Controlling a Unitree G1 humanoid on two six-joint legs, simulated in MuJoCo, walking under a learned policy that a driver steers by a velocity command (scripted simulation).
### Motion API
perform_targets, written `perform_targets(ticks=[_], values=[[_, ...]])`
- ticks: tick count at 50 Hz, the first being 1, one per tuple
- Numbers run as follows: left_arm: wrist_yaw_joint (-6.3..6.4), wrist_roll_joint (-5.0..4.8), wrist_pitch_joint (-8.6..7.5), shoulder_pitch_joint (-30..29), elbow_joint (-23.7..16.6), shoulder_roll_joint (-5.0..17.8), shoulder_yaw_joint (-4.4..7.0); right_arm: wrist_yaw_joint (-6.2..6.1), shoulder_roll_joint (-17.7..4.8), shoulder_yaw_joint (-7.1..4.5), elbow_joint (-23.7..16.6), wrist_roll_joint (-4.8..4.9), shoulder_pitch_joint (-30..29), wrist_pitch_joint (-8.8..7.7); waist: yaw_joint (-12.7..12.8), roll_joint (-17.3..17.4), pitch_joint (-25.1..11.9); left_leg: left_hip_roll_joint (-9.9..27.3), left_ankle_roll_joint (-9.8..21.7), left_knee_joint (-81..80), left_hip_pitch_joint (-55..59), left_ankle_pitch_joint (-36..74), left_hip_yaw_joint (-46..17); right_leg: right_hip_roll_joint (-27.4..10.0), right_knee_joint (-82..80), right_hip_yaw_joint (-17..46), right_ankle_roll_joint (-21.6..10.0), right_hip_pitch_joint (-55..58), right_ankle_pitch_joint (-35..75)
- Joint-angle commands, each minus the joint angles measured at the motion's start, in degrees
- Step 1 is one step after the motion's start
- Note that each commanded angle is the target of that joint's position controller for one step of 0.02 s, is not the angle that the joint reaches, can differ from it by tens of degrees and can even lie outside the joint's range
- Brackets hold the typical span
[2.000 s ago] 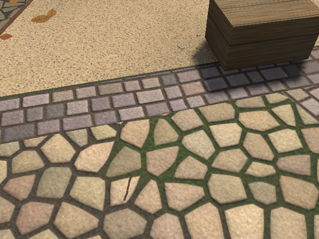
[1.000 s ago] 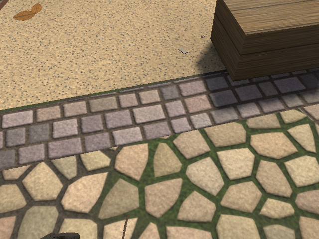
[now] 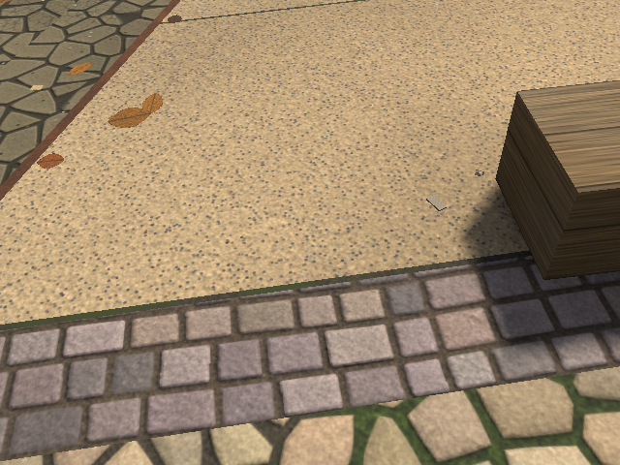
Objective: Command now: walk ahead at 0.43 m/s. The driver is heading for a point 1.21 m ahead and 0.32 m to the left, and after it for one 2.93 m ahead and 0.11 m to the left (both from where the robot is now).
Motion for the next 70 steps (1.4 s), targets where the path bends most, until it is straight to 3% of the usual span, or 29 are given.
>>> perform_targets(ticks=[1, 4, 6, 7, 8, 9, 10, 12, 14, 20, 28, 31, 33, 34, 35, 36, 38, 44, 51, 56, 59, 61, 62, 63, 64, 65, 66, 67, 70], values=[[0.06, -0.70, -0.11, 3.17, -1.16, 11.17, 2.37, 1.03, -1.28, 1.05, -7.13, 0.45, -13.14, -1.72, 1.80, -9.27, 10.56, -1.38, 0.59, -5.86, -3.52, -2.39, 2.88, -12.63, -4.54, 8.06, -9.67, -3.05, 4.75], [-0.20, -1.45, 0.35, 2.16, -1.04, 12.11, 3.30, 1.36, -3.39, 0.68, -7.30, 0.48, -9.74, -2.00, -1.45, -10.55, 9.71, -2.34, 3.32, -9.86, 4.37, -6.25, 3.14, -14.72, -0.36, 8.19, -8.93, -2.23, 12.66], [-0.26, -1.33, 0.41, -0.92, -2.06, 11.25, 3.20, 0.71, -7.59, -1.68, -2.95, 0.60, 5.10, -2.02, -9.31, -8.37, 0.79, -4.75, 6.46, -11.82, 25.01, -4.97, 4.06, -10.89, 15.59, 3.35, -6.32, -6.18, 32.86], [-0.41, -0.29, 0.16, -2.53, -4.03, 9.39, 2.44, 0.02, -11.57, -3.06, -0.58, 0.12, 16.54, -1.91, -14.10, -2.35, -8.77, 4.28, 9.81, -10.14, 43.58, -7.02, -6.27, -7.73, 33.54, 0.38, -3.90, -17.98, 25.11], [-0.76, -0.16, -1.24, 1.61, -5.92, 1.26, 0.28, 0.16, -16.62, -3.86, 1.13, -0.46, 21.66, -1.43, -11.96, 15.70, -17.48, 18.69, 18.60, -18.57, 60.35, -18.78, -34.13, 3.12, 54.43, -0.91, -0.26, -39.09, -8.51], [-1.02, -1.74, -2.89, -1.62, -5.48, 6.23, 1.66, 0.30, -11.18, -2.18, 0.86, -0.89, 19.76, -1.71, -12.47, 11.68, -15.76, 19.07, 18.29, -24.08, 55.80, -22.87, -40.60, 1.60, 63.73, 7.65, -1.15, -44.62, -15.75], [-1.28, -2.95, -3.74, -5.94, -7.09, 9.18, 2.57, 0.29, -8.20, -1.09, -0.27, -1.08, 14.03, -2.01, -10.88, 9.56, -7.42, 17.15, 15.79, -24.17, 48.64, -19.76, -31.94, -1.59, 66.18, 7.09, -2.78, -48.29, -11.69], [-0.66, -1.93, -3.49, -9.01, -7.31, 8.37, 3.05, 0.78, -4.09, 0.18, -1.81, -1.36, 6.62, -2.30, -7.45, 2.82, -0.31, 12.14, 13.51, -27.11, 34.04, -10.44, -19.39, -5.85, 60.85, 5.10, -3.15, -43.85, -2.45], [-0.50, -1.33, -2.04, -7.16, -7.10, 5.85, 3.20, 0.92, -2.47, 0.62, -1.10, -1.82, 5.67, -2.53, -4.67, 4.40, 1.46, 9.37, 12.89, -29.99, 27.22, -5.99, -13.58, -7.32, 56.70, 5.18, -2.97, -38.25, 0.86], [-0.91, -0.26, -0.86, -17.37, -11.58, 5.14, 3.27, -0.81, -5.53, 0.14, 1.25, -1.69, 10.61, -2.72, -4.88, 1.95, 5.96, 8.53, 13.61, -33.11, 25.10, 2.30, -7.20, -7.05, 38.89, 4.01, -0.37, -43.87, 13.59], [-3.35, -1.01, -1.60, -31.44, -16.67, 5.36, 2.10, -1.72, -7.34, -0.54, 4.34, -0.34, 18.17, -1.62, -8.33, 1.70, 8.09, 10.65, 11.24, -30.21, 34.44, 4.03, -3.69, -3.01, 20.21, 2.05, -2.20, -40.69, 18.74], [-3.76, -1.23, -1.95, -27.59, -16.59, 8.42, 3.19, -1.90, -8.68, -1.08, 4.34, -0.39, 16.95, -0.71, -5.02, 3.94, 4.45, 11.48, 9.49, -22.64, 38.64, 19.60, -3.23, -0.14, 18.35, -0.16, -4.53, -32.21, 11.84], [-3.17, -0.96, -1.90, -9.71, -11.52, 13.59, 5.81, -1.93, -6.66, -0.09, 3.42, -1.05, 16.09, -0.06, 3.00, 2.83, -7.10, 6.08, 6.26, 0.24, 29.87, 25.32, 1.04, -0.28, 19.40, 0.62, -8.33, -6.05, 11.77], [-2.87, 0.23, -1.65, -1.00, -9.70, 19.54, 7.31, -1.32, -0.41, 1.83, 2.39, -1.40, 22.82, -0.87, 1.57, -9.50, -17.08, -2.06, 2.02, 24.24, 6.19, 4.13, 3.35, -15.86, 17.89, 25.76, -17.32, 18.40, 2.52], [-3.02, -0.19, -1.44, -0.22, -9.37, 16.51, 6.16, -1.06, -0.17, 2.22, 2.93, -1.07, 21.64, -2.44, 1.74, -14.90, -21.50, -7.21, 1.57, 34.87, -3.03, -29.42, -4.46, -20.37, 6.92, 44.35, -19.51, 22.11, -2.84], [-2.98, -0.57, -1.56, -4.87, -9.99, 13.21, 4.95, -0.73, -5.34, 0.75, 1.41, 0.69, 16.57, -3.61, 1.37, -12.27, -13.91, -3.39, 2.98, 39.60, -8.98, -28.12, -7.44, -18.55, 5.83, 38.02, -16.37, 16.51, -5.18], [-2.89, 0.00, -1.68, -14.26, -12.07, 9.33, 3.70, -1.20, -6.04, 0.45, -0.13, 0.61, 10.03, -4.04, -1.81, -4.47, -3.06, 2.39, 3.95, 34.43, -7.46, -18.64, -4.57, -14.66, 2.89, 23.71, -13.53, -1.33, 2.50], [-2.18, 0.94, -2.96, -14.81, -10.12, 9.54, 3.73, -1.84, -2.76, 0.05, -0.03, -0.25, 10.17, -0.18, -6.26, -4.37, 2.93, 6.10, 2.17, 22.20, -3.84, -6.93, -5.67, -11.49, -5.45, 9.39, -13.16, -13.88, 10.54], [-0.51, 0.65, -2.74, -10.92, -8.74, 10.63, 3.64, -0.13, -1.44, 0.43, -3.69, -0.66, -1.16, -0.82, -2.58, -3.62, 6.02, 2.72, 1.87, 2.60, -5.71, 10.46, -3.04, -10.15, -6.90, -2.76, -9.53, -8.88, 14.20], [-0.17, -0.23, -0.81, -7.13, -7.30, 11.63, 4.16, 1.75, -0.85, 1.15, -7.98, -0.39, -7.58, -0.77, -0.57, -2.92, 8.22, 1.43, 3.78, -3.73, -9.46, 3.63, -0.04, -13.78, -1.79, -5.88, -8.55, 2.82, 21.31], [0.34, -0.60, 0.51, -9.45, -8.53, 13.90, 4.92, 2.69, -3.47, 0.03, -9.32, -0.31, -4.02, -0.57, -4.18, -5.92, 4.29, -2.88, 6.76, -3.66, -0.81, -5.43, 4.82, -14.45, 8.70, -8.56, -6.66, 5.40, 47.78], [0.81, -0.61, 1.33, -11.03, -9.71, 13.98, 4.72, 2.15, -9.00, -3.07, -6.04, -0.05, 11.59, -0.31, -12.63, -4.88, -4.66, -7.57, 10.36, -7.17, 21.63, -3.89, 5.56, -11.01, 30.47, -11.14, -3.58, -1.48, 54.12], [0.72, 0.82, 0.67, -9.63, -11.39, 11.54, 3.68, 0.70, -14.84, -4.86, -4.75, -0.07, 19.66, 0.28, -14.30, 4.68, -11.21, 3.43, 14.58, -7.52, 39.45, -3.30, -11.88, -7.78, 49.79, -11.59, -0.94, -17.13, 31.04], [-0.47, 0.97, -1.56, -5.89, -13.83, 4.37, 1.43, 0.83, -17.09, -4.75, -6.13, 0.26, 16.99, -0.11, -8.27, 15.65, -17.49, 15.69, 26.04, -17.85, 56.00, -13.90, -45.70, 5.80, 68.91, -2.41, 2.18, -40.51, -15.98], [-1.46, -1.29, -4.08, -12.14, -14.76, 9.81, 2.52, 0.97, -12.33, -3.24, -6.35, -0.43, 18.52, -0.34, -12.11, 8.42, -18.13, 15.15, 23.35, -21.94, 56.78, -15.09, -45.62, 2.82, 71.59, 7.56, 0.16, -46.84, -15.37], [-1.84, -2.78, -5.16, -16.33, -16.20, 10.94, 2.75, 0.76, -9.36, -2.54, -6.46, -0.77, 16.71, -0.74, -12.07, 5.89, -11.35, 13.14, 20.82, -21.40, 51.36, -11.31, -36.47, 0.27, 69.69, 6.84, -1.37, -49.57, -11.15], [-1.49, -1.98, -5.47, -17.36, -16.19, 10.24, 2.69, 0.87, -8.04, -2.08, -7.29, -0.74, 12.60, -1.12, -9.25, -0.78, -5.96, 10.66, 19.09, -21.81, 41.82, -5.04, -29.56, -2.41, 63.98, 6.47, -1.65, -47.35, -6.88], [-1.01, -0.42, -5.05, -17.71, -15.91, 11.04, 3.37, 0.73, -6.13, -1.52, -8.30, -0.91, 9.03, -1.27, -7.18, -1.60, -3.65, 8.81, 18.09, -22.63, 34.49, 0.11, -24.90, -4.15, 58.71, 6.32, -1.24, -43.23, -4.75], [-0.85, 0.55, -2.80, -15.90, -16.49, 9.76, 3.71, -0.04, -6.74, -1.40, -9.77, -1.09, 7.04, -1.33, -4.03, -0.10, -0.99, 6.42, 18.44, -25.91, 24.43, 6.52, -20.41, -5.09, 51.24, 5.72, 1.03, -37.54, -2.32]])
Velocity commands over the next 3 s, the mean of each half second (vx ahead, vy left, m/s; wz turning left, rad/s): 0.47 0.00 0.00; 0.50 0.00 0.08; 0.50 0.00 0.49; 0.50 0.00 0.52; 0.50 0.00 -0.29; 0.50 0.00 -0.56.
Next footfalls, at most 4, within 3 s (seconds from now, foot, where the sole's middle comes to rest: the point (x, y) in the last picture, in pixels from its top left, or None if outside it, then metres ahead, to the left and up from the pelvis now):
0.14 left None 0.20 0.16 -0.79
0.66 right None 0.53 -0.08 -0.79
1.22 left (297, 344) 0.82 0.18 -0.79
1.72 right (341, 242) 1.16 0.09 -0.79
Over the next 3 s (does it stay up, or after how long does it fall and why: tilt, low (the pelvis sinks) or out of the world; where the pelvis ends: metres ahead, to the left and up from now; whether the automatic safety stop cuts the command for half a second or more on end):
stays up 1.55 0.38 0.00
